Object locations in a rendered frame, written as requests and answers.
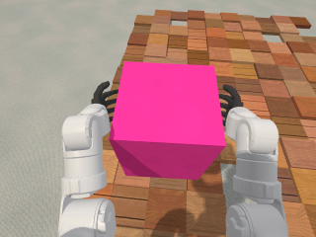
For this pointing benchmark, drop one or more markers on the robot right forearm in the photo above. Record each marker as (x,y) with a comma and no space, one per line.
(257,155)

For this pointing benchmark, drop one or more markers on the robot left forearm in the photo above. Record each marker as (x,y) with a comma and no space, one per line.
(82,142)

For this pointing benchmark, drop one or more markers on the left robot hand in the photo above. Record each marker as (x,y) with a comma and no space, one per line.
(100,98)

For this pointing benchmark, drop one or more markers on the carton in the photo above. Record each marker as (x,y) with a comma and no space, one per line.
(167,121)

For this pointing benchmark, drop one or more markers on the robot left upper arm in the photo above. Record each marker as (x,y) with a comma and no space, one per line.
(88,217)

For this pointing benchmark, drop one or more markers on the robot right upper arm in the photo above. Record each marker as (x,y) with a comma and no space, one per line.
(254,220)

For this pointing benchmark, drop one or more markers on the right robot hand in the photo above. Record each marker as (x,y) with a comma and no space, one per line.
(233,101)

